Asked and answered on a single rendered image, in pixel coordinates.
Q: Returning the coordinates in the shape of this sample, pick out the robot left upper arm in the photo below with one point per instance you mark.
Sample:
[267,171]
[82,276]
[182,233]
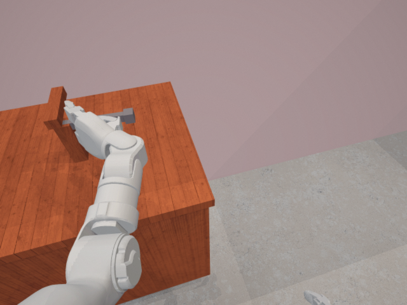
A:
[100,269]

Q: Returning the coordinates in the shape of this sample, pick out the left robot forearm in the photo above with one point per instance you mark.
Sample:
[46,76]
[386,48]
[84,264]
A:
[115,206]

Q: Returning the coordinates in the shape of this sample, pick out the counter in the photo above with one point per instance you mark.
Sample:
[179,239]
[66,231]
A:
[48,181]

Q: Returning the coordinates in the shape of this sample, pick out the right robot hand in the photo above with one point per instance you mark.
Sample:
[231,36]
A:
[316,299]

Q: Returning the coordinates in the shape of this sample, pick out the left robot hand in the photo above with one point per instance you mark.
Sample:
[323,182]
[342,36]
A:
[91,129]

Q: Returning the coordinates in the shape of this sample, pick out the tap lever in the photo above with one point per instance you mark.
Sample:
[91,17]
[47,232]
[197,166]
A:
[126,116]

